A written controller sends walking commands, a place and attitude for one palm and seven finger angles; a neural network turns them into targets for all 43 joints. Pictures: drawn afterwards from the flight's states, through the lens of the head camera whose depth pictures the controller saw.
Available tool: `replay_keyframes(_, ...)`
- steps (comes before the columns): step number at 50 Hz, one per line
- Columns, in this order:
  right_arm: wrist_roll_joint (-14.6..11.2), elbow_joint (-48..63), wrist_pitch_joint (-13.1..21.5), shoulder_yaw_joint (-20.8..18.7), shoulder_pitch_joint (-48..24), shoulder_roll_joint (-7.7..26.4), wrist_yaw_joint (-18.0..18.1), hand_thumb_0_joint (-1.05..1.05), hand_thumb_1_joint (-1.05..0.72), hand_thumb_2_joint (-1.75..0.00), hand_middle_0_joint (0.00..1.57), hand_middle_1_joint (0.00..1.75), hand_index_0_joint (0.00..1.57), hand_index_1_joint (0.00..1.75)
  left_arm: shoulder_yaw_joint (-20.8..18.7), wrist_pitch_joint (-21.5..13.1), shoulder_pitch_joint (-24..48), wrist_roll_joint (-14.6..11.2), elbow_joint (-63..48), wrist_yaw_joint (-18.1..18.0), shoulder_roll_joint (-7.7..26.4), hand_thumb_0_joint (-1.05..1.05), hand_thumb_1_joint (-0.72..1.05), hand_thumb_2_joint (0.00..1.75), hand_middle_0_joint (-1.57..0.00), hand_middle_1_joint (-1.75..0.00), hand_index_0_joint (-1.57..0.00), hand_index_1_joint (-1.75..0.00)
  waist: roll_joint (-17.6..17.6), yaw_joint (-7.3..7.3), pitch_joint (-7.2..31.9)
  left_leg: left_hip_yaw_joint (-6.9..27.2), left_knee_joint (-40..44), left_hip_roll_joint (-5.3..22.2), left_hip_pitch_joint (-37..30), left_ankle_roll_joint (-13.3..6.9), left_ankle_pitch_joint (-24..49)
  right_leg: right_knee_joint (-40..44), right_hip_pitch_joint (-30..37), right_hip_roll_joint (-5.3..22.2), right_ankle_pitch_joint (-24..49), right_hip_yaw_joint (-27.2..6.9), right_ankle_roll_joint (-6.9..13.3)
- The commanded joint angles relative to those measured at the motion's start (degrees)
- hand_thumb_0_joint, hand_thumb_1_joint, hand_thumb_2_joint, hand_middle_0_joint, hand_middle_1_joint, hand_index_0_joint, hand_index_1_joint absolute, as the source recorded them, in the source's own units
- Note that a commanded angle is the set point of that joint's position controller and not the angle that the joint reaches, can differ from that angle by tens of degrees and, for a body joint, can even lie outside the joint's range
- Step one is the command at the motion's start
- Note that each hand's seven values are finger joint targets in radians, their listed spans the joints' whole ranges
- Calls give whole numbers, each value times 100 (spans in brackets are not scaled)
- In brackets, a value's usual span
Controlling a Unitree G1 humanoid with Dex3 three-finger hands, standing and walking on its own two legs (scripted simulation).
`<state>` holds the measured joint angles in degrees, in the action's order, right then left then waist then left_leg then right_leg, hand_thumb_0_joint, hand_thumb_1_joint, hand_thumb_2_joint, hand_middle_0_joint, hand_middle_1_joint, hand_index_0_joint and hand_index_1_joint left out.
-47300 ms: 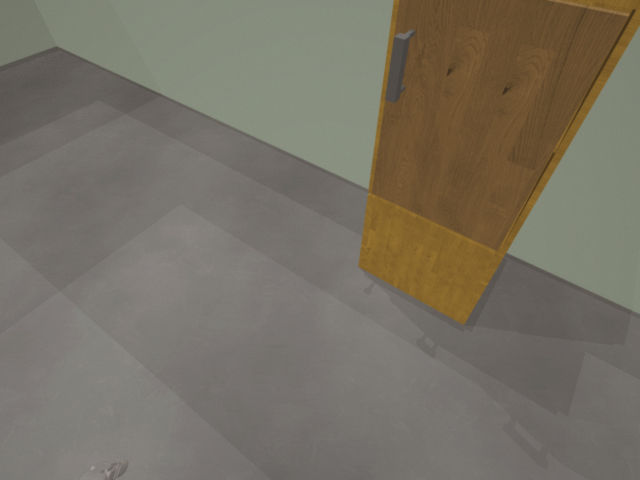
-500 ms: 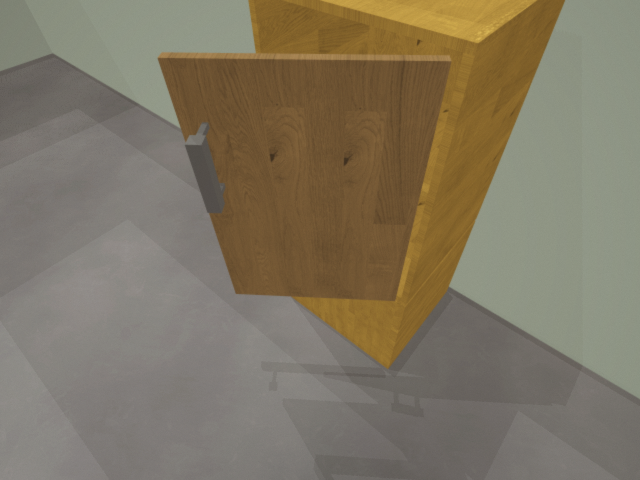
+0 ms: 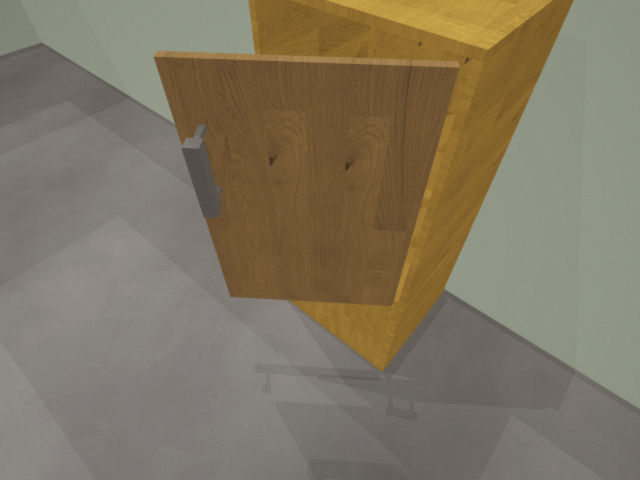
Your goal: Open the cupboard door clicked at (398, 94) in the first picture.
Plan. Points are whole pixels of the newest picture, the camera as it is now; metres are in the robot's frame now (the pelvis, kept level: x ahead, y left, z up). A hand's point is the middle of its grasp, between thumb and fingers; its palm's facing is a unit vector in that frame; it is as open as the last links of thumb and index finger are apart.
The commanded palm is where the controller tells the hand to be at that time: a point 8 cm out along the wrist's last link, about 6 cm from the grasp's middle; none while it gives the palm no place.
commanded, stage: look again from close up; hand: left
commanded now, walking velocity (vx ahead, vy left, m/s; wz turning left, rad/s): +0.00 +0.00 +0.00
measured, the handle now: (207, 171) +0.54 +0.21 +0.07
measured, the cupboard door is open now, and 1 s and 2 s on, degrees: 37 37 37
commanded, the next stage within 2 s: raise the hand with hooked fingers in 0.04 s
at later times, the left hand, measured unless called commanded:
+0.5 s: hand (173, 452) +0.16 +0.19 -0.04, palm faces +0.00 -1.00 -0.03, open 8.3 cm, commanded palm +0.13 +0.25 -0.04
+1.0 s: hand (124, 408) +0.19 +0.24 +0.01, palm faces +0.04 -1.00 -0.06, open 11.2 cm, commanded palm +0.16 +0.29 +0.02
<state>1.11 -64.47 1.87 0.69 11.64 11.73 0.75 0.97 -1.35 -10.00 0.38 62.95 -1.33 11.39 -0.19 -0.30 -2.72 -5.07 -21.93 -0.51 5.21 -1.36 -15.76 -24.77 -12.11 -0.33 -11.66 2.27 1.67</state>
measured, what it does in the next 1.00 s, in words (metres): stands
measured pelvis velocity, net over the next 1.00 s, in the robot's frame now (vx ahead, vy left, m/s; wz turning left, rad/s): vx -0.03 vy -0.01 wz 0.05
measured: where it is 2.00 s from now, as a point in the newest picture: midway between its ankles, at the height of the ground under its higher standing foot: outside the picture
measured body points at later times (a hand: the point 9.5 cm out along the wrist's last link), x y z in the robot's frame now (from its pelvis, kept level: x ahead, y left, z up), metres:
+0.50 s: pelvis -0.03 -0.01 -0.07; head +0.01 -0.01 +0.38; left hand +0.15 +0.24 -0.03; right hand +0.20 -0.25 -0.11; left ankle -0.04 +0.10 -0.74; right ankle +0.02 -0.10 -0.74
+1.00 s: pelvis -0.03 -0.01 -0.05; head +0.02 -0.01 +0.40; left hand +0.18 +0.29 +0.02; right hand +0.13 -0.24 -0.14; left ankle -0.04 +0.10 -0.74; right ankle +0.02 -0.10 -0.74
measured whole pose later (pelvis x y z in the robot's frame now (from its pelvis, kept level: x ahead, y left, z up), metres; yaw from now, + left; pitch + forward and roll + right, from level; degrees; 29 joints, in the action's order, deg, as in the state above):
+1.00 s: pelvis -0.03 -0.01 -0.05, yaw +3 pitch +9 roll -1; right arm -2.1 -33.4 15.2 1.7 17.1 15.0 3.4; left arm -19.0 -18.7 -14.6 -21.7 8.7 25.4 18.3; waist -1.8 -0.4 4.3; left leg -1.1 -52.2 0.5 34.8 -1.1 -26.7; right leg -49.2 -38.1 0.4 -20.7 6.2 2.4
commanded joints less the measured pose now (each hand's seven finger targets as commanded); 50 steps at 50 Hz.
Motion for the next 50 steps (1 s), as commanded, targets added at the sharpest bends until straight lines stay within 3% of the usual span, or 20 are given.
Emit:
replay_keyframes(1, -28, 155, 56, -160, 226, 811, 77, 0, -90, -90, 20, 30, 20, 30, -186, -101, -151, 22, -276, -44, 904, 0, 90, 90, -20, -30, -20, -30, 98, 9, 177, 661, 410, 761, 332, -52, 973, 266, 389, 750, 1333, -784, 156)
replay_keyframes(6, -29, 182, 59, -166, 132, 856, 77, 0, -90, -90, 20, 30, 20, 30, -200, -102, -136, 22, -294, -38, 945, 0, 90, 90, -20, -30, -20, -30, 45, 17, 222, 658, 400, 763, 266, -57, 1040, 290, 411, 762, 1385, -789, 149)
replay_keyframes(7, -98, 520, 68, -193, -42, 695, 60, 0, -90, -90, 20, 30, 20, 30, -176, -120, -884, 45, -47, -282, 604, 0, 90, 90, -20, -30, -20, -30, -136, 129, 448, 329, -592, 902, 368, 76, 1833, -152, 448, 1022, 3206, -732, -40)
replay_keyframes(8, -418, 2619, 858, -360, -52, 1296, 209, 0, -90, -90, 20, 30, 20, 30, -1685, -1296, 3724, -977, -8766, -236, 2319, 0, 88, 89, -20, -32, -20, -32, -1046, -247, 3116, 738, -92, 32, -586, 210, 3006, -437, 1127, 331, 2785, -356, 145)
replay_keyframes(9, -188, 2493, 1379, -254, -318, 1011, 412, 0, -90, -90, 20, 30, 20, 30, -1411, -1048, 367, -508, -7033, -285, 1777, 0, 85, 88, -20, -33, -20, -33, -1737, 284, 2627, 719, -86, 338, -919, 222, 3975, -624, 625, 168, 1298, -231, 236)
replay_keyframes(10, -249, 2460, 1490, -252, -349, 777, 345, 0, -90, -90, 20, 30, 20, 30, -836, -405, -1223, -893, -6136, -334, 451, 0, 83, 87, -21, -34, -21, -34, -1601, 77, 1713, 681, -150, 374, -452, 482, 3897, -581, -65, 178, 291, 186, 138)
replay_keyframes(11, -281, 2360, 1519, -284, -59, 836, 268, 0, -90, -90, 20, 30, 20, 30, -484, -482, -773, -976, -5992, -196, -89, 0, 81, 86, -21, -36, -21, -36, -477, -258, 715, 692, -319, 395, 16, 389, 3181, -446, -650, 150, 339, 255, 11)
replay_keyframes(12, -214, 2682, 1592, -446, -164, 1037, 232, 0, -90, -90, 20, 30, 20, 30, -729, -843, -431, -1145, -6082, -30, 82, 0, 78, 85, -21, -37, -21, -37, 256, -271, 202, 798, -608, 330, 669, 276, 2350, -434, -918, 129, 377, 330, -29)
replay_keyframes(14, -126, 2954, 1644, -510, -222, 1078, 164, 0, -90, -90, 20, 30, 20, 30, -943, -1613, -1638, -1319, -5244, 489, -83, 0, 74, 83, -21, -40, -21, -40, 1171, -32, 288, 663, -1199, 111, 1795, 170, 975, -860, -1325, 117, 176, 399, -75)
replay_keyframes(15, -167, 3102, 1668, -524, -282, 1053, 94, 0, -90, -90, 20, 30, 20, 30, -1147, -2044, -1985, -1366, -4935, 789, -19, 0, 71, 82, -21, -42, -21, -42, 871, 139, 322, 568, -1452, 4, 2188, 218, 640, -1155, -1469, 154, -43, 321, -15)
replay_keyframes(17, -160, 3439, 1725, -543, -416, 1032, -13, 0, -90, -90, 20, 30, 20, 30, -1130, -2983, -1974, -1546, -4964, 1488, -12, 0, 67, 80, -22, -45, -22, -45, 961, 221, 714, 443, -2062, -106, 2927, 245, -10, -1760, -1942, 151, -600, 175, 5)
replay_keyframes(20, -228, 3874, 1788, -608, -421, 1143, -116, 0, -90, -90, 20, 30, 20, 30, -1815, -3839, -1755, -1619, -4962, 2491, 936, 0, 60, 77, -22, -50, -22, -50, 444, 315, 1361, 371, -2854, -181, 3701, 201, -267, -2307, -2041, 262, -870, -389, 83)
replay_keyframes(22, -346, 4281, 1740, -569, -516, 1131, -53, 0, -90, -90, 20, 30, 20, 30, -1957, -3611, -1372, -1943, -5598, 2800, 1051, 0, 55, 75, -22, -53, -22, -53, 246, 364, 1987, 282, -3018, -220, 3856, 108, -411, -2303, -1889, 293, -1257, -647, 3)
replay_keyframes(23, -411, 4393, 1703, -523, -549, 1059, 3, 0, -90, -90, 20, 30, 20, 30, -1993, -3426, -1199, -2134, -5770, 2831, 1027, 0, 53, 74, -23, -54, -23, -54, 364, 350, 1915, 268, -3031, -239, 4030, 81, -850, -2019, -1930, 332, -2058, -841, -53)
replay_keyframes(25, -399, 4530, 1664, -481, -446, 1093, 117, 0, -90, -90, 20, 30, 20, 30, -2067, -3197, -373, -2337, -6694, 2723, 1209, 0, 48, 72, -23, -57, -23, -57, 85, 199, 1943, 398, -3155, -151, 3928, 16, -698, -2060, -2017, 244, -2080, -887, -44)
replay_keyframes(27, -376, 4430, 1597, -454, -153, 1003, 180, 0, -90, -90, 20, 30, 20, 30, -2083, -3048, -322, -2223, -7276, 2517, 1260, 0, 43, 70, -23, -60, -23, -60, -270, 102, 2213, 489, -3131, -47, 3578, -14, -219, -2155, -1835, 173, -1259, -722, -35)
replay_keyframes(30, -332, 4285, 1591, -355, -73, 1021, 278, 0, -90, -90, 20, 30, 20, 30, -1697, -2970, 185, -2023, -7675, 2394, 1203, 0, 36, 67, -24, -64, -24, -64, -300, -174, 1896, 618, -3188, 37, 3497, -67, -90, -2248, -2072, 75, -884, -580, -24)
replay_keyframes(33, -356, 4097, 1595, -339, -4, 1002, 325, 0, -90, -90, 20, 30, 20, 30, -1731, -2645, -167, -1894, -7275, 2458, 1228, 0, 29, 64, -24, -69, -24, -69, -459, -159, 1994, 670, -3042, 40, 3359, -37, 194, -2245, -1908, 64, -343, -358, -44)
replay_keyframes(40, -376, 4138, 1565, -245, -183, 1007, 367, 0, -90, -90, 20, 30, 20, 30, -2511, -1949, -410, -2299, -6510, 2690, 1699, 0, 13, 57, -25, -80, -25, -80, 30, 163, 1976, 680, -2623, -8, 3403, 6, 233, -1792, -1138, 148, -483, -437, -89)
replay_keyframes(50, -372, 4072, 1747, -206, 24, 1152, 360, 0, -90, -90, 20, 30, 20, 30, -2528, -2075, 162, -2343, -6436, 2741, 1808, 0, -10, 47, -27, -94, -27, -94, -31, 102, 1656, 679, -2141, -2, 2977, -1, 156, -1544, -1171, 112, -600, -262, -57)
